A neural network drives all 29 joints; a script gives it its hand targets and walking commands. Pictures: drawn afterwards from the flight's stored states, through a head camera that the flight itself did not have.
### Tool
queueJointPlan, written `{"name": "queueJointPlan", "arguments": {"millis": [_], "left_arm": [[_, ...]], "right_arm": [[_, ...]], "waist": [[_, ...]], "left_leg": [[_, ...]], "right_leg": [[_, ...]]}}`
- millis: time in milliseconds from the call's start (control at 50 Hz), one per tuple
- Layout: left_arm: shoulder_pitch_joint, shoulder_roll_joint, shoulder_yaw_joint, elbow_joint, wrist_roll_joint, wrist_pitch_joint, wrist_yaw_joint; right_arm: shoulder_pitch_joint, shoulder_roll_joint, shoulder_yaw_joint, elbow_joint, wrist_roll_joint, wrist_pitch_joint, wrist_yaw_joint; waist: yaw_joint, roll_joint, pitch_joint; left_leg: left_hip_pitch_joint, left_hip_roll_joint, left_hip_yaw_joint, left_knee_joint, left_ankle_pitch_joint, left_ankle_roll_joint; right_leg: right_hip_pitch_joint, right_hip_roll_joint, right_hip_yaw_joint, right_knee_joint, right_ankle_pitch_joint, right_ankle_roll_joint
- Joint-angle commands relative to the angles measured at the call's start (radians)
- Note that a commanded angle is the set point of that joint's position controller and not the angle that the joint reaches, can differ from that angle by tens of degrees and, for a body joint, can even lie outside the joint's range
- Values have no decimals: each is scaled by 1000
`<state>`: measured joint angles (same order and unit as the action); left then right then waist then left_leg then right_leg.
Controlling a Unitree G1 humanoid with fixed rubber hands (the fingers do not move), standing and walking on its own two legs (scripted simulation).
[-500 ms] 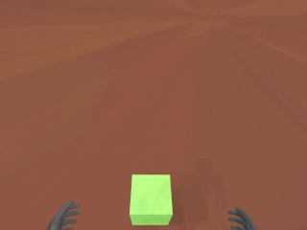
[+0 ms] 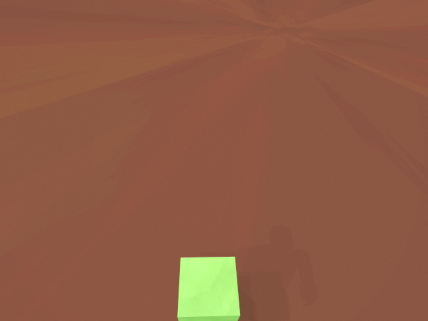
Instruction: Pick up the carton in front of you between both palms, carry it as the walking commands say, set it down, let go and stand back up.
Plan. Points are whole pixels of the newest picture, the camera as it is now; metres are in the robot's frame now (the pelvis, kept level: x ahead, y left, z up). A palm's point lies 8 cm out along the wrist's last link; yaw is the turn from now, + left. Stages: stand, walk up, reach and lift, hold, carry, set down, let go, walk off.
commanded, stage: stand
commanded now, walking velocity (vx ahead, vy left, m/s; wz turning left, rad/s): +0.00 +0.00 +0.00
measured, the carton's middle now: (207, 294) +0.34 +0.01 -0.64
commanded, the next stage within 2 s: none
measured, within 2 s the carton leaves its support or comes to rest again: neither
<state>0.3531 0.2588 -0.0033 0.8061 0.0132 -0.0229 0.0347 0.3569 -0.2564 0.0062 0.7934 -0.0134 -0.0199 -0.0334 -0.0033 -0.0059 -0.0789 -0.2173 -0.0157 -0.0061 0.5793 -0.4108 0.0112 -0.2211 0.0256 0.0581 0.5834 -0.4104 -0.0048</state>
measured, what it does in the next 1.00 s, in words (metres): stands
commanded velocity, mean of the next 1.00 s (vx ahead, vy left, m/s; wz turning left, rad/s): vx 0.00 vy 0.00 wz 0.00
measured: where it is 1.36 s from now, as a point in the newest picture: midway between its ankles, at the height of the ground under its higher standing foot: outside the picture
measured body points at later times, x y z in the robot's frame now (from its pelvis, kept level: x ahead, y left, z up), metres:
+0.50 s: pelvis -0.02 +0.00 +0.01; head -0.02 +0.00 +0.46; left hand -0.02 +0.25 -0.15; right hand -0.03 -0.24 -0.14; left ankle -0.07 +0.11 -0.73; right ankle -0.07 -0.12 -0.73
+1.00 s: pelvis -0.04 +0.01 +0.01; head -0.04 +0.01 +0.46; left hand -0.08 +0.23 -0.15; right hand -0.09 -0.21 -0.15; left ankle -0.07 +0.11 -0.73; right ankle -0.07 -0.12 -0.73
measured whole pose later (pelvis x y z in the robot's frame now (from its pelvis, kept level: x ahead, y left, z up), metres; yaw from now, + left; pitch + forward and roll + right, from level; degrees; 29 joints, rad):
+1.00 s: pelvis -0.04 +0.01 +0.01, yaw +0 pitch -2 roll +0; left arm 0.37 0.16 -0.05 1.15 0.01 0.01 0.05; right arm 0.38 -0.16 0.05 1.12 -0.01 0.00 -0.05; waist 0.00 0.00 0.01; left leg -0.14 -0.02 0.01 0.49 -0.32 0.02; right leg -0.14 0.01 0.06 0.48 -0.31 0.01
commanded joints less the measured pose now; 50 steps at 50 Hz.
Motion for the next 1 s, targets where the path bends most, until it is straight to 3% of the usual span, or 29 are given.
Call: {"name": "queueJointPlan", "arguments": {"millis": [0, 540, 980], "left_arm": [[53, 113, 24, -20, -1, -1, 6], [87, 34, -17, 243, -2, 24, 11], [98, -28, -32, 345, -5, 27, 16]], "right_arm": [[54, -118, -25, -22, 0, -1, -6], [112, -46, 25, 229, 1, 19, -12], [115, 17, 33, 329, 1, 17, -15]], "waist": [[0, 5, 52], [-1, 7, 166], [0, 7, 196]], "left_leg": [[25, 95, -64, -50, 503, 12], [52, 96, -62, -144, 369, 20], [35, 94, -67, -180, 297, 24]], "right_leg": [[-12, -91, 60, -52, 484, -18], [30, -89, 61, -146, 379, -24], [10, -90, 55, -174, 301, -15]]}}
